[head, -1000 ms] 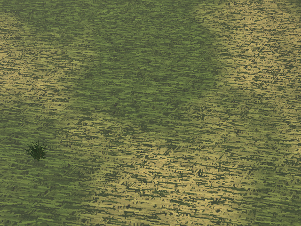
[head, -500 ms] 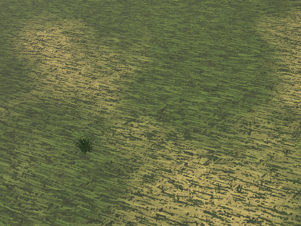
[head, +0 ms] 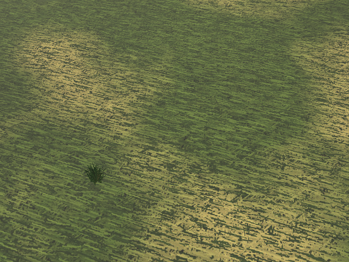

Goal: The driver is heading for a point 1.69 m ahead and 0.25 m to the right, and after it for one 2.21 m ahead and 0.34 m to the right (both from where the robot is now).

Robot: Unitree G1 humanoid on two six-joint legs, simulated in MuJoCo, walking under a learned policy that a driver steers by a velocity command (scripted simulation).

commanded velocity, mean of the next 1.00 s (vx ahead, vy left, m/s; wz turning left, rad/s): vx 0.00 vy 0.00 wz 0.00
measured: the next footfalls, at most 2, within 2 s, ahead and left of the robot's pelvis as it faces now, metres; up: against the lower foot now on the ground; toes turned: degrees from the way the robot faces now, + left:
left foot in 1.78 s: +0.46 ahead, +0.01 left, +0.00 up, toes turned +4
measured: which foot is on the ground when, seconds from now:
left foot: down 0.00-1.00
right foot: down 0.00-1.00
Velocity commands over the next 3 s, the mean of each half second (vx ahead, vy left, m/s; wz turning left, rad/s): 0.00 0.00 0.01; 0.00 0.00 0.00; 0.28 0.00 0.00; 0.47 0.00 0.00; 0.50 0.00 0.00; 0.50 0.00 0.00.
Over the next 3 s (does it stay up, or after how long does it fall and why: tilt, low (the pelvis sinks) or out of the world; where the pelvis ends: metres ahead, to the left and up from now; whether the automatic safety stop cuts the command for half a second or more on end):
stays up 0.98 -0.04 -0.02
